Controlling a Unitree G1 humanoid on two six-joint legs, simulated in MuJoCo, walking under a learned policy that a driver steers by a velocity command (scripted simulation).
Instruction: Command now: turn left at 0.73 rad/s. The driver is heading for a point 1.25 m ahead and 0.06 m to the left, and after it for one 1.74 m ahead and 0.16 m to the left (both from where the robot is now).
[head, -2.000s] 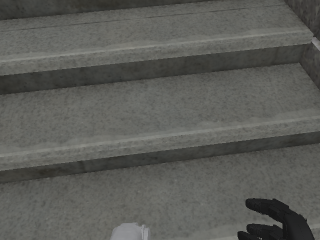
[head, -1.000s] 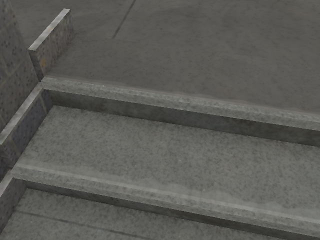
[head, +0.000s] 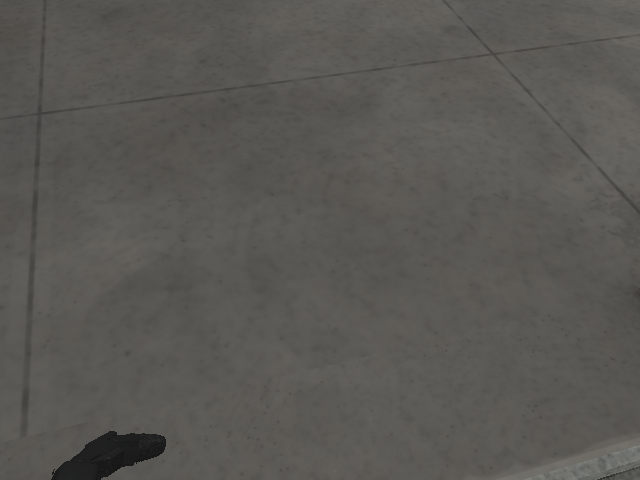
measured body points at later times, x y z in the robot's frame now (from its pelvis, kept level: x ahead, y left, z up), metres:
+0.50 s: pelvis +0.08 -0.06 +0.02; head +0.11 -0.06 +0.47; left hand +0.19 +0.22 -0.05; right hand +0.33 -0.25 -0.08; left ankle +0.02 +0.07 -0.64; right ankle +0.12 -0.15 -0.71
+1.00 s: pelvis +0.10 +0.00 +0.02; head +0.12 +0.01 +0.47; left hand +0.25 +0.28 -0.07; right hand +0.27 -0.24 -0.06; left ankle +0.08 +0.09 -0.71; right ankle +0.08 -0.15 -0.65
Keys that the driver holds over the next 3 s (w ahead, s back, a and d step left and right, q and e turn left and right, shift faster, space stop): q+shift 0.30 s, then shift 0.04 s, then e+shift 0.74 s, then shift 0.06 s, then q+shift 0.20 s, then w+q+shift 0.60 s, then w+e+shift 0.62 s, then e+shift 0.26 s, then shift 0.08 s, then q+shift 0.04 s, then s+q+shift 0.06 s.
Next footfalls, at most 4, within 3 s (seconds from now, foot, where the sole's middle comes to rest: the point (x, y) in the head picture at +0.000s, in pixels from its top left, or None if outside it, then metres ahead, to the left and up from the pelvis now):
0.38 right None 0.16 -0.14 -0.75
0.92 left None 0.12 0.09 -0.75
1.52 right None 0.15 -0.15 -0.75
1.90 left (286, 457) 0.52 0.04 -0.60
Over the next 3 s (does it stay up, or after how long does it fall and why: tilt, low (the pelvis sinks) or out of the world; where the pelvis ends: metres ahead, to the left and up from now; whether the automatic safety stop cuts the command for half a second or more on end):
stays up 1.33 0.19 0.17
